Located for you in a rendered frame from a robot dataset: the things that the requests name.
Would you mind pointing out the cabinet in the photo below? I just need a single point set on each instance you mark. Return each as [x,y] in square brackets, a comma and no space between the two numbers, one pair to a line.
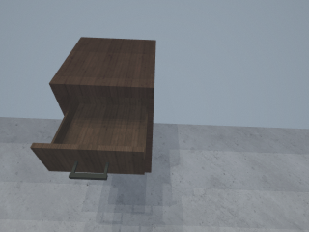
[108,67]

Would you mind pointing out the handle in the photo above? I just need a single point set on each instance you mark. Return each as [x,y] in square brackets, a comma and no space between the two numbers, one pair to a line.
[88,176]

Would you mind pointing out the drawer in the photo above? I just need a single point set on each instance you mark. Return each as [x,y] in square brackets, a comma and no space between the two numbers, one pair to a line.
[96,130]

